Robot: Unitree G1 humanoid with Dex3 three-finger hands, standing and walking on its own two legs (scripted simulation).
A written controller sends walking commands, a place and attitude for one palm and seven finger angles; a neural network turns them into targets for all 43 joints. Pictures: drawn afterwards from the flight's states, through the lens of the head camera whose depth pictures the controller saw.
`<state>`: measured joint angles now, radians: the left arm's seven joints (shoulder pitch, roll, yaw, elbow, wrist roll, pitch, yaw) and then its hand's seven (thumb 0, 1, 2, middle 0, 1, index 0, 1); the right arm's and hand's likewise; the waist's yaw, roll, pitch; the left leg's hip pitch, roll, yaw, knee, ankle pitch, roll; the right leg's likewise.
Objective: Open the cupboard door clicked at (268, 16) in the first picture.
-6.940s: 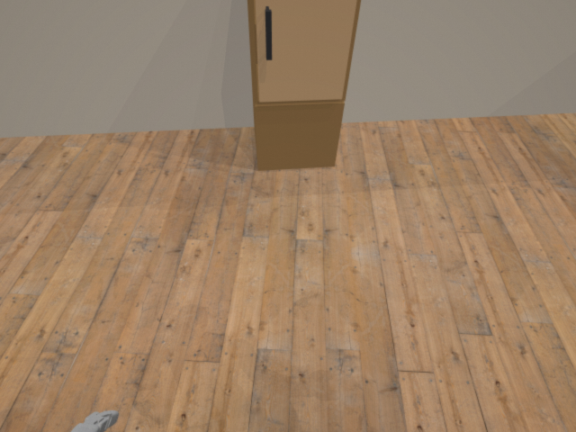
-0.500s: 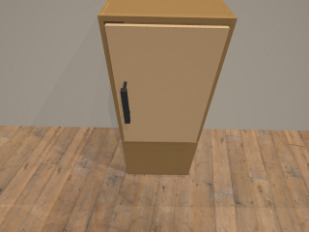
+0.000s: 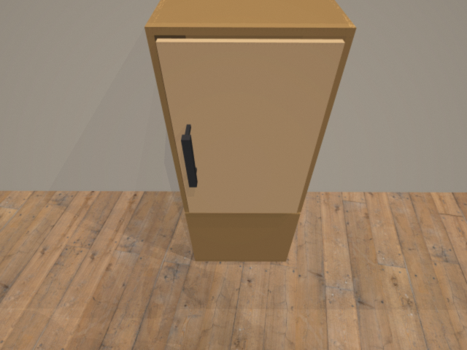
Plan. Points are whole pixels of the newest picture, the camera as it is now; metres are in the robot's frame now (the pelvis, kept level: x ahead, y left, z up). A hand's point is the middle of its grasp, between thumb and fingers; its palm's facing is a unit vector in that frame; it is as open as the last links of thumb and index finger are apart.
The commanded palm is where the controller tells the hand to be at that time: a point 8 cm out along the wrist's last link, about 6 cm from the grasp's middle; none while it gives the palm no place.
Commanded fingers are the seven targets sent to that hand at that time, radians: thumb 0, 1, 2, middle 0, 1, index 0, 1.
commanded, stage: look again from close up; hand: left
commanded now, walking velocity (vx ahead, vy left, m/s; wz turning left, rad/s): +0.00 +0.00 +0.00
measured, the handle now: (190, 157) +0.59 +0.15 -0.05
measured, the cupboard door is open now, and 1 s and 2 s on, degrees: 0 0 0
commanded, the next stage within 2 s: raise the hand with hooked fingers in 0.30 s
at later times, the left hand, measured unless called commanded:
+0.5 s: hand out of the picture +0.11 +0.17 -0.12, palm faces +0.23 -0.95 -0.23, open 7.3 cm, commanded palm +0.12 +0.20 -0.07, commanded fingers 0.00 0.76 0.84 -0.21 -0.39 -0.21 -0.39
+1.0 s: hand (133, 320) +0.18 +0.19 -0.05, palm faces +0.17 -0.98 -0.08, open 9.6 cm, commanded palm +0.16 +0.24 -0.06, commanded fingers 0.00 0.18 0.59 -0.25 -0.76 -0.25 -0.76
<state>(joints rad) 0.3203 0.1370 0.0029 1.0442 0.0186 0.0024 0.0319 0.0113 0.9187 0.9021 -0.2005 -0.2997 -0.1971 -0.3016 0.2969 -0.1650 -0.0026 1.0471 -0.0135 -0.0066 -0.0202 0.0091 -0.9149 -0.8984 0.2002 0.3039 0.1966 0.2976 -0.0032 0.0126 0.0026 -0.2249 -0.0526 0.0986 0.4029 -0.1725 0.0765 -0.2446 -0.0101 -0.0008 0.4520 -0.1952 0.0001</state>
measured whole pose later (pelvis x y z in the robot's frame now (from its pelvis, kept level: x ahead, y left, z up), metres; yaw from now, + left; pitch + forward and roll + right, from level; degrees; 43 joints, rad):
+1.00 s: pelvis +0.02 -0.04 -0.11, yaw +4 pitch +17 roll -3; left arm 0.48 0.22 0.24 -0.02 -0.34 -0.65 -0.36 0.02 0.40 0.69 -0.23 -0.62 -0.23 -0.62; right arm 0.08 -0.24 -0.02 0.55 -0.01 -0.24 -0.02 0.01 -0.90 -0.90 0.20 0.30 0.19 0.30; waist 0.07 -0.01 -0.14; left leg -1.00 0.01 -0.05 1.28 -0.59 0.01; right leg -0.93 0.03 -0.16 1.21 -0.60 -0.08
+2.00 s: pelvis +0.01 +0.01 -0.09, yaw +2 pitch +17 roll -5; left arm 0.02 0.43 0.41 0.34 -0.37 -0.37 -0.48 -0.01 -0.49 0.31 -0.30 -1.20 -0.30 -1.20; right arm 0.25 -0.27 0.05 0.54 0.03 -0.19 -0.06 0.01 -0.90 -0.90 0.20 0.30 0.20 0.30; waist -0.01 0.00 -0.14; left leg -0.95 -0.01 0.00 1.16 -0.50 0.08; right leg -0.88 0.01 -0.11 1.07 -0.48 -0.01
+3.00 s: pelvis +0.01 -0.01 -0.09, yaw +1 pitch +19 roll -4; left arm -0.22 0.45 0.42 0.56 -0.32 -0.34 -0.48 -0.01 -0.50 0.30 -0.30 -1.20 -0.30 -1.20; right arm 0.27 -0.28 0.04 0.56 0.04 -0.14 -0.06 0.01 -0.90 -0.90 0.20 0.30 0.20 0.30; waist -0.05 0.01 -0.14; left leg -0.99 0.01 0.01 1.16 -0.51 0.05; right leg -0.93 0.04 -0.09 1.08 -0.49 -0.03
